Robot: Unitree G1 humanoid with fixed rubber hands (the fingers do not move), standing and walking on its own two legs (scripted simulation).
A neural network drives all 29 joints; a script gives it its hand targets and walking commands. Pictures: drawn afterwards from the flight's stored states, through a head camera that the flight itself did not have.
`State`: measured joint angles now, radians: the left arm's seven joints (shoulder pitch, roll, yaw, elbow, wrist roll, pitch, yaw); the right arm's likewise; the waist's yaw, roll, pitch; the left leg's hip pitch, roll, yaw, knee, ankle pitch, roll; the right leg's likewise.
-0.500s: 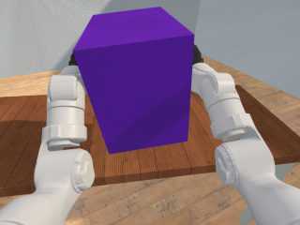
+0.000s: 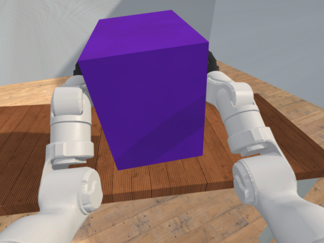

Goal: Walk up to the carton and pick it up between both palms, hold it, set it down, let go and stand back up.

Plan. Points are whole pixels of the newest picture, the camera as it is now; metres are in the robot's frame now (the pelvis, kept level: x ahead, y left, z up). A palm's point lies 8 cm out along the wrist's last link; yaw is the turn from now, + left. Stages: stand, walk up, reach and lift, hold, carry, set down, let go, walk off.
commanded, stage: hold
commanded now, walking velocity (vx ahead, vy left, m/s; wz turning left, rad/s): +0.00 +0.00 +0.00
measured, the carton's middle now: (147, 82) +0.40 +0.00 +0.27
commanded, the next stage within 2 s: none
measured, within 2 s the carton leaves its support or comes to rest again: neither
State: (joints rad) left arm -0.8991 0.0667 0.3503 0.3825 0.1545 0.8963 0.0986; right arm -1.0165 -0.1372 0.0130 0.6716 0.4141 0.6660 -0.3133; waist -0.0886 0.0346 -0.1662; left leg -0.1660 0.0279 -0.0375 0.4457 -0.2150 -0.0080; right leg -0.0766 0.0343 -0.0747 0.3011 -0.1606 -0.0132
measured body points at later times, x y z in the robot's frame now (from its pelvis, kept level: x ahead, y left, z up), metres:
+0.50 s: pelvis +0.00 +0.00 +0.00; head -0.09 +0.01 +0.44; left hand +0.38 +0.15 +0.28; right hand +0.38 -0.14 +0.29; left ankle +0.02 +0.12 -0.75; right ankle +0.01 -0.11 -0.75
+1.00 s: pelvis +0.00 +0.00 +0.00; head -0.09 +0.01 +0.44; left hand +0.38 +0.15 +0.28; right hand +0.38 -0.14 +0.29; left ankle +0.02 +0.12 -0.75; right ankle +0.01 -0.11 -0.75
